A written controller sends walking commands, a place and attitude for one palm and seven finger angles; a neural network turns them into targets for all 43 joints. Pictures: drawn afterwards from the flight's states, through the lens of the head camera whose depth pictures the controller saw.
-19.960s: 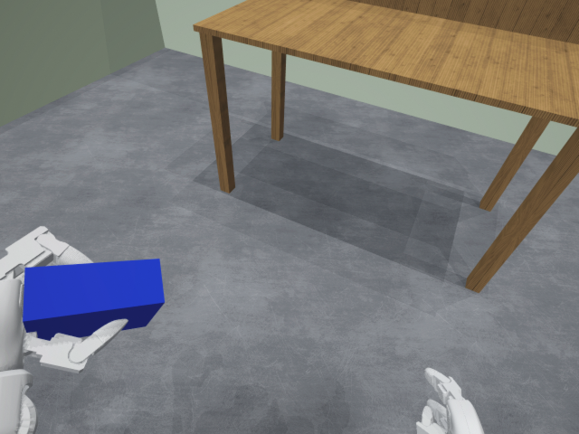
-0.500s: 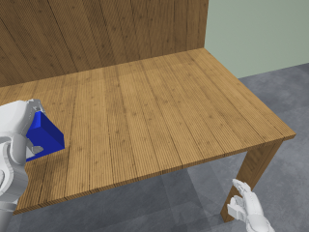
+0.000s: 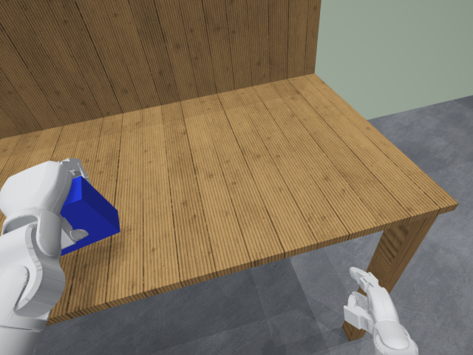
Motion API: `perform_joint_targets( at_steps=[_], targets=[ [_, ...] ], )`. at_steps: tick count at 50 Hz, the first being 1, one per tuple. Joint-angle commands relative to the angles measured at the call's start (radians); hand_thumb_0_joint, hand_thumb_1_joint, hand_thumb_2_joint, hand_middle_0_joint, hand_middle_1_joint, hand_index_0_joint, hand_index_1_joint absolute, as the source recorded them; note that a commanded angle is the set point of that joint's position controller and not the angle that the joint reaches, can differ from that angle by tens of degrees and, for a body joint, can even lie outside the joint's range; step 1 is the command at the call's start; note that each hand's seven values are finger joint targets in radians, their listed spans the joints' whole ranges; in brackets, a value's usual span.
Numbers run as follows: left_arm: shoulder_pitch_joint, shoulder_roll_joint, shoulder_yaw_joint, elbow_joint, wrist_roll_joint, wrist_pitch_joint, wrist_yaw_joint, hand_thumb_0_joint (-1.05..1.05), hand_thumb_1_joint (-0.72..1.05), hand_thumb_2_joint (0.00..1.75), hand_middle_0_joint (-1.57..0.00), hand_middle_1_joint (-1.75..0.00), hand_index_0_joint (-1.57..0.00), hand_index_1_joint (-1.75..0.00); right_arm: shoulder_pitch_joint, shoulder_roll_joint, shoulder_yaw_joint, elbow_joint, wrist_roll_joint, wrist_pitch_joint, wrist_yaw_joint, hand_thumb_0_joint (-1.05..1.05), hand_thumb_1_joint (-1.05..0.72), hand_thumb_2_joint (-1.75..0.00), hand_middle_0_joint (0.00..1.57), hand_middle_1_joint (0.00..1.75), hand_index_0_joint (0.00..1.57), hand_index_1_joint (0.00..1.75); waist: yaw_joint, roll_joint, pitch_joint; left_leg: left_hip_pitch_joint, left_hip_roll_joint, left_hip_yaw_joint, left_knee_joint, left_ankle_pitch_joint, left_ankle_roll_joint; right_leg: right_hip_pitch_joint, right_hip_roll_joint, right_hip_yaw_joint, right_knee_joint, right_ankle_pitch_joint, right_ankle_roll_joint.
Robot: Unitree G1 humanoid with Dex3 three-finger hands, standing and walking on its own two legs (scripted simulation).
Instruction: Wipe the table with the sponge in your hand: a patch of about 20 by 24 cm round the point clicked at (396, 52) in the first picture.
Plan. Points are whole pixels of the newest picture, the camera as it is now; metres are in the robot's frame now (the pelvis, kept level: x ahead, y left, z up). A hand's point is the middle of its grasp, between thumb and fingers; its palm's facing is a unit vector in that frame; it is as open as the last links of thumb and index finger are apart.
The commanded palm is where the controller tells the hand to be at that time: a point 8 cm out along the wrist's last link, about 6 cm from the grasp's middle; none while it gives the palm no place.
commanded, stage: move the sponge above the wiping area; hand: left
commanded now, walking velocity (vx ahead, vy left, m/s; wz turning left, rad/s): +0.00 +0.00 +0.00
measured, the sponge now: (77, 223) +0.25 +0.32 +0.12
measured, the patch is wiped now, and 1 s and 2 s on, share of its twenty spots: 0.00 0.10 0.10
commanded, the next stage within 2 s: none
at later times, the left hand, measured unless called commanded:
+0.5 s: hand (79, 231) +0.24 +0.30 +0.13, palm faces -0.03 -0.11 -0.99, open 9.1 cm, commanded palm +0.21 +0.29 +0.22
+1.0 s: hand (79, 247) +0.22 +0.30 +0.11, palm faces -0.10 -0.11 -0.99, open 9.1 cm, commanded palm +0.20 +0.30 +0.22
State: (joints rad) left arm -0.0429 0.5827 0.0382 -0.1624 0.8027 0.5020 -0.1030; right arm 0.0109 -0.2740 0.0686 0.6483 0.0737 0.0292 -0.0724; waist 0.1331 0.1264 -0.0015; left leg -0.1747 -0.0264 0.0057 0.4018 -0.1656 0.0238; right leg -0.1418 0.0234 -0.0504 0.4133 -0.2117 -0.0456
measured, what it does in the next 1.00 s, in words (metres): stands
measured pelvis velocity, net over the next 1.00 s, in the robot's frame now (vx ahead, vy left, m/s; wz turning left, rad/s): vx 0.00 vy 0.00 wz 0.01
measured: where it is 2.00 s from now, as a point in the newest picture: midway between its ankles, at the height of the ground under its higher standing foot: outside the picture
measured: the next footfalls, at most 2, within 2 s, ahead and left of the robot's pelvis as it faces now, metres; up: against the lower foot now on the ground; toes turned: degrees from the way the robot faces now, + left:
none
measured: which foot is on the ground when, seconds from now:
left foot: down 0.00-1.00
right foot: down 0.00-1.00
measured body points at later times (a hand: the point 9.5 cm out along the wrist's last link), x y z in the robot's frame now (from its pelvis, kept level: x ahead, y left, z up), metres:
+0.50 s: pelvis +0.00 -0.01 +0.00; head -0.01 -0.07 +0.44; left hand +0.23 +0.30 +0.18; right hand +0.26 -0.21 -0.08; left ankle +0.04 +0.10 -0.74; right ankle +0.01 -0.09 -0.74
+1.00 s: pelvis +0.00 +0.00 +0.00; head -0.01 -0.05 +0.44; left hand +0.22 +0.30 +0.16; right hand +0.25 -0.21 -0.08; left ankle +0.04 +0.10 -0.74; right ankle +0.01 -0.09 -0.74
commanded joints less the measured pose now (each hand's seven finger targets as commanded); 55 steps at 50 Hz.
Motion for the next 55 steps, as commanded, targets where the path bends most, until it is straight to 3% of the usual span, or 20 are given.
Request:
perform_joint_targets(
  at_steps=[1, 4, 7, 10, 12, 18, 22, 27, 30, 32, 34, 41, 44, 46, 47, 48, 51, 52, 53, 55],
  targets=[
    [-0.2, 0.191, 0.009, -0.248, 0.045, -0.051, -0.023, 0.0, 0.1, 1.3, -1.2, -1.6, -1.2, -1.6, -0.236, -0.086, -0.03, -0.202, -0.004, -0.063, -0.006, 0.0, -0.9, -0.9, 0.2, 0.3, 0.2, 0.3, -0.018, -0.102, -0.189, 0.063, 0.011, -0.075, -0.037, 0.053, 0.013, 0.006, -0.021, 0.084, -0.061, 0.029, -0.017],
    [-0.363, 0.354, 0.12, -0.333, 0.137, -0.11, 0.024, 0.0, 0.1, 1.3, -1.2, -1.6, -1.2, -1.6, -0.227, -0.076, -0.025, -0.196, -0.03, -0.089, -0.023, 0.0, -0.9, -0.9, 0.2, 0.3, 0.2, 0.3, 0.008, -0.029, -0.277, 0.1, -0.002, -0.086, -0.029, 0.108, 0.016, 0.043, -0.013, 0.11, -0.043, 0.018, -0.036],
    [-0.395, 0.468, 0.254, -0.335, 0.156, -0.157, 0.096, 0.0, 0.1, 1.3, -1.2, -1.6, -1.2, -1.6, -0.228, -0.077, -0.028, -0.174, -0.04, -0.104, -0.03, 0.0, -0.9, -0.9, 0.2, 0.3, 0.2, 0.3, 0.04, 0.055, -0.276, 0.112, -0.004, -0.106, -0.039, 0.123, 0.011, 0.071, 0.008, 0.175, -0.052, 0.025, -0.071],
    [-0.326, 0.322, 0.184, -0.213, 0.089, -0.145, 0.128, 0.0, 0.1, 1.3, -1.2, -1.6, -1.2, -1.6, -0.204, -0.065, -0.037, -0.147, -0.035, -0.094, -0.015, 0.0, -0.9, -0.9, 0.2, 0.3, 0.2, 0.3, 0.028, 0.031, -0.208, 0.108, -0.005, -0.085, -0.038, 0.183, -0.006, 0.059, -0.005, 0.138, -0.079, 0.094, -0.064],
    [-0.297, 0.342, 0.215, -0.14, 0.056, -0.088, 0.125, 0.0, 0.1, 1.3, -1.2, -1.6, -1.2, -1.6, -0.253, -0.075, -0.035, -0.139, -0.018, -0.083, -0.006, 0.0, -0.9, -0.9, 0.2, 0.3, 0.2, 0.3, 0.038, 0.002, -0.167, 0.085, -0.005, -0.084, -0.041, 0.154, -0.012, 0.044, -0.005, 0.181, -0.085, 0.076, -0.068],
    [-0.077, 0.165, 0.045, -0.058, -0.018, 0.011, -0.027, 0.0, 0.1, 1.3, -1.2, -1.6, -1.2, -1.6, -0.248, -0.096, -0.028, -0.18, 0.004, -0.046, -0.001, 0.0, -0.9, -0.9, 0.2, 0.3, 0.2, 0.3, -0.011, -0.128, -0.097, 0.008, 0.008, -0.044, -0.01, 0.095, 0.002, 0.002, -0.032, 0.112, -0.084, 0.107, -0.015],
    [-0.216, 0.226, 0.027, -0.17, 0.03, -0.042, -0.062, 0.0, 0.1, 1.3, -1.2, -1.6, -1.2, -1.6, -0.266, -0.08, -0.018, -0.205, 0.012, -0.071, -0.015, 0.0, -0.9, -0.9, 0.2, 0.3, 0.2, 0.3, -0.038, -0.113, -0.15, 0.044, 0.005, -0.058, 0.007, 0.029, 0.015, -0.033, -0.027, 0.141, -0.08, -0.008, -0.015],
    [-0.406, 0.481, 0.225, -0.378, 0.113, -0.219, 0.012, 0.0, 0.1, 1.3, -1.2, -1.6, -1.2, -1.6, -0.217, -0.071, -0.025, -0.203, -0.033, -0.124, -0.054, 0.0, -0.9, -0.9, 0.2, 0.3, 0.2, 0.3, 0.003, 0.01, -0.303, 0.152, -0.016, -0.079, 0.025, 0.116, 0.026, 0.03, -0.02, 0.19, -0.073, 0.013, -0.043],
    [-0.273, 0.43, 0.275, -0.266, 0.086, -0.262, 0.097, 0.0, 0.1, 1.3, -1.2, -1.6, -1.2, -1.6, -0.143, -0.068, -0.044, -0.157, -0.048, -0.129, -0.055, 0.0, -0.9, -0.9, 0.2, 0.3, 0.2, 0.3, 0.02, 0.037, -0.247, 0.139, -0.016, -0.071, 0.016, 0.194, 0.008, 0.047, -0.021, 0.158, -0.078, 0.11, -0.059],
    [-0.307, 0.461, 0.322, -0.199, 0.063, -0.22, 0.131, 0.0, 0.1, 1.3, -1.2, -1.6, -1.2, -1.6, -0.191, -0.076, -0.048, -0.142, -0.028, -0.118, -0.041, 0.0, -0.9, -0.9, 0.2, 0.3, 0.2, 0.3, 0.031, 0.072, -0.185, 0.114, -0.014, -0.082, 0.0, 0.171, -0.004, 0.041, -0.015, 0.227, -0.091, 0.099, -0.077],
    [-0.278, 0.381, 0.273, -0.111, 0.025, -0.157, 0.142, 0.0, 0.1, 1.3, -1.2, -1.6, -1.2, -1.6, -0.188, -0.083, -0.058, -0.132, -0.023, -0.091, -0.023, 0.0, -0.9, -0.9, 0.2, 0.3, 0.2, 0.3, 0.029, 0.019, -0.161, 0.07, -0.004, -0.068, -0.004, 0.176, -0.014, 0.059, -0.03, 0.185, -0.082, 0.133, -0.056],
    [-0.009, 0.247, 0.122, -0.052, -0.043, -0.021, -0.041, 0.0, 0.1, 1.3, -1.2, -1.6, -1.2, -1.6, -0.228, -0.11, -0.045, -0.187, 0.007, -0.039, -0.007, 0.0, -0.9, -0.9, 0.2, 0.3, 0.2, 0.3, -0.01, -0.153, -0.121, -0.004, 0.004, -0.035, 0.027, 0.117, 0.006, 0.027, -0.048, 0.131, -0.06, 0.168, 0.003],
    [-0.071, 0.24, 0.069, -0.137, -0.02, -0.063, -0.084, 0.0, 0.1, 1.3, -1.2, -1.6, -1.2, -1.6, -0.223, -0.097, -0.031, -0.21, 0.01, -0.059, -0.012, 0.0, -0.9, -0.9, 0.2, 0.3, 0.2, 0.3, -0.034, -0.137, -0.156, 0.02, 0.004, -0.046, 0.036, 0.075, 0.018, -0.003, -0.049, 0.121, -0.057, 0.1, 0.005],
    [-0.174, 0.326, 0.107, -0.244, 0.018, -0.134, -0.085, 0.0, 0.1, 1.3, -1.2, -1.6, -1.2, -1.6, -0.211, -0.094, -0.033, -0.215, -0.006, -0.073, -0.029, 0.0, -0.9, -0.9, 0.2, 0.3, 0.2, 0.3, -0.031, -0.1, -0.205, 0.065, -0.003, -0.061, 0.037, 0.068, 0.029, -0.006, -0.047, 0.117, -0.056, 0.051, 0.003],
    [-0.263, 0.379, 0.132, -0.347, 0.043, -0.176, -0.068, 0.0, 0.1, 1.3, -1.2, -1.6, -1.2, -1.6, -0.252, -0.077, -0.023, -0.229, -0.008, -0.096, -0.039, 0.0, -0.9, -0.9, 0.2, 0.3, 0.2, 0.3, -0.028, -0.049, -0.225, 0.099, -0.002, -0.072, 0.034, 0.055, 0.028, -0.016, -0.036, 0.163, -0.065, -0.009, -0.014],
    [-0.351, 0.405, 0.153, -0.407, 0.065, -0.228, -0.04, 0.0, 0.1, 1.3, -1.2, -1.6, -1.2, -1.6, -0.2, -0.07, -0.026, -0.231, -0.029, -0.109, -0.054, 0.0, -0.9, -0.9, 0.2, 0.3, 0.2, 0.3, -0.015, -0.005, -0.287, 0.135, -0.009, -0.07, 0.037, 0.089, 0.033, 0.005, -0.039, 0.117, -0.058, -0.004, -0.021],
    [-0.273, 0.416, 0.24, -0.406, 0.085, -0.319, 0.068, 0.0, 0.1, 1.3, -1.2, -1.6, -1.2, -1.6, -0.134, -0.062, -0.043, -0.187, -0.044, -0.139, -0.067, 0.0, -0.9, -0.9, 0.2, 0.3, 0.2, 0.3, 0.007, 0.06, -0.254, 0.17, 0.002, -0.097, -0.001, 0.121, 0.015, -0.004, -0.014, 0.122, -0.071, 0.007, -0.045],
    [-0.314, 0.463, 0.297, -0.395, 0.086, -0.311, 0.104, 0.0, 0.1, 1.3, -1.2, -1.6, -1.2, -1.6, -0.171, -0.062, -0.038, -0.181, -0.039, -0.15, -0.067, 0.0, -0.9, -0.9, 0.2, 0.3, 0.2, 0.3, 0.02, 0.11, -0.233, 0.156, 0.002, -0.109, -0.016, 0.092, 0.009, 0.004, -0.002, 0.176, -0.073, 0.0, -0.068],
    [-0.329, 0.377, 0.245, -0.298, 0.074, -0.291, 0.127, 0.0, 0.1, 1.3, -1.2, -1.6, -1.2, -1.6, -0.146, -0.056, -0.042, -0.157, -0.044, -0.139, -0.065, 0.0, -0.9, -0.9, 0.2, 0.3, 0.2, 0.3, 0.01, 0.074, -0.193, 0.124, 0.001, -0.101, -0.026, 0.097, 0.0, 0.006, -0.006, 0.13, -0.078, 0.01, -0.065],
    [-0.344, 0.334, 0.229, -0.157, 0.047, -0.223, 0.153, 0.0, 0.1, 1.3, -1.2, -1.6, -1.2, -1.6, -0.157, -0.078, -0.054, -0.125, -0.029, -0.112, -0.043, 0.0, -0.9, -0.9, 0.2, 0.3, 0.2, 0.3, 0.011, 0.049, -0.131, 0.085, 0.007, -0.098, -0.044, 0.082, -0.018, -0.005, -0.012, 0.128, -0.101, 0.013, -0.059]
  ],
)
